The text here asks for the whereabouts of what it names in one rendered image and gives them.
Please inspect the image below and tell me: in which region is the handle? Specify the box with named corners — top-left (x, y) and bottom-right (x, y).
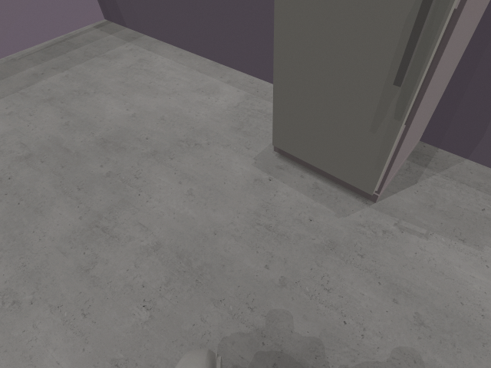
top-left (393, 0), bottom-right (435, 87)

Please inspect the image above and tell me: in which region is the fridge door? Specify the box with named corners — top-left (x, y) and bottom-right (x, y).
top-left (272, 0), bottom-right (458, 195)

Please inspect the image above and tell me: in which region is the left robot thigh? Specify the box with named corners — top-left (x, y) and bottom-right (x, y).
top-left (175, 349), bottom-right (222, 368)

